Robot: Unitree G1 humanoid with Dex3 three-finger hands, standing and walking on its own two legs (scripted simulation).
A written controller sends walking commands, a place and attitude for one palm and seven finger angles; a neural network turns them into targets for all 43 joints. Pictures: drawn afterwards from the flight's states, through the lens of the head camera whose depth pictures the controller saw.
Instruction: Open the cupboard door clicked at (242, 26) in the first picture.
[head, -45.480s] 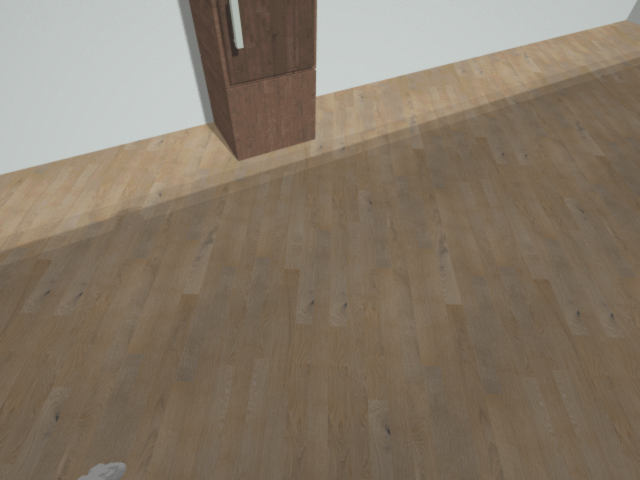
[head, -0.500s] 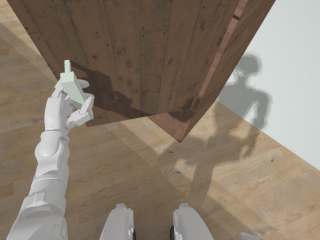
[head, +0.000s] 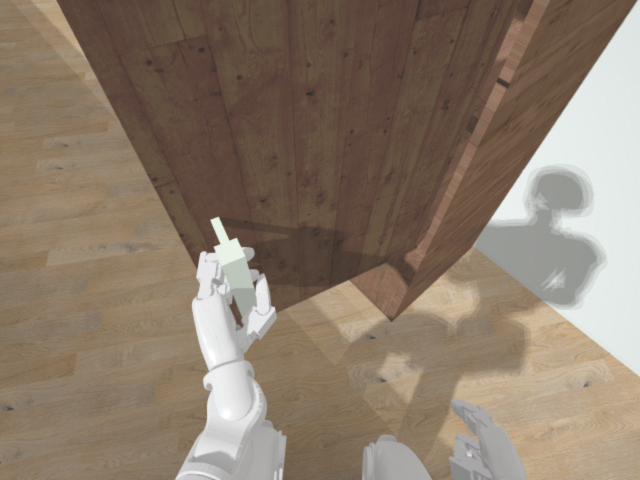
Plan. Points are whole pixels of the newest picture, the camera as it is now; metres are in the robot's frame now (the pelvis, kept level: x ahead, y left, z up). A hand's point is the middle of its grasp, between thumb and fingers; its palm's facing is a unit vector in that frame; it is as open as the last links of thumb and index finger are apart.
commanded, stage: pull the door open along its arc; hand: left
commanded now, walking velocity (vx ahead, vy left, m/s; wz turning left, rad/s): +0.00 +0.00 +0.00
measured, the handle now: (235, 273) +0.36 +0.13 +0.01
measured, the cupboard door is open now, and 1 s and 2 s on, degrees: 75 85 87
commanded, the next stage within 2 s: open thumb and fingers to let go in 0.12 s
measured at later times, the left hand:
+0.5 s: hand (290, 338) +0.28 +0.06 +0.02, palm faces +0.35 -0.94 -0.02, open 7.7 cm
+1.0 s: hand (290, 339) +0.28 +0.06 +0.02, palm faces +0.30 -0.95 -0.02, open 14.4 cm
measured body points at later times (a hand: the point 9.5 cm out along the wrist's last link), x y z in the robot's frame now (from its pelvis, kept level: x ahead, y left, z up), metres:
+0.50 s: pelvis +0.00 -0.02 -0.01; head +0.08 -0.03 +0.44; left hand +0.26 +0.10 +0.02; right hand +0.19 -0.23 -0.11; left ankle +0.03 +0.13 -0.63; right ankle +0.00 -0.11 -0.63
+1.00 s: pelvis +0.00 -0.01 -0.01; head +0.07 -0.02 +0.44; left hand +0.26 +0.11 +0.02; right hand +0.18 -0.23 -0.11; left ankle +0.03 +0.13 -0.63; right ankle +0.00 -0.11 -0.63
